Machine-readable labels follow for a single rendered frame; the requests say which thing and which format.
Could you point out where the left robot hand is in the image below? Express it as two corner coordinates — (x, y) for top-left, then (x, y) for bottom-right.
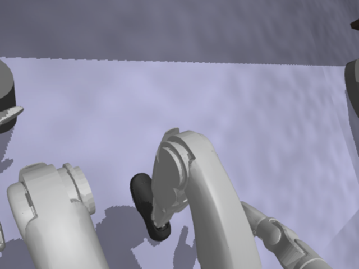
(0, 106), (24, 125)

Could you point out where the right robot arm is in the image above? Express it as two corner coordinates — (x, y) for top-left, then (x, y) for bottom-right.
(256, 217), (332, 269)

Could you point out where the right robot hand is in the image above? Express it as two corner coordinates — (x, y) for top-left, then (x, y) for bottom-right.
(241, 201), (267, 237)

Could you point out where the right robot foot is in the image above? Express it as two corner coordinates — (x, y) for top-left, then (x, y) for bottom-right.
(130, 173), (171, 242)

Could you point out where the bottle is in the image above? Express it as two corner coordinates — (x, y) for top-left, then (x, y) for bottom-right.
(0, 60), (17, 134)

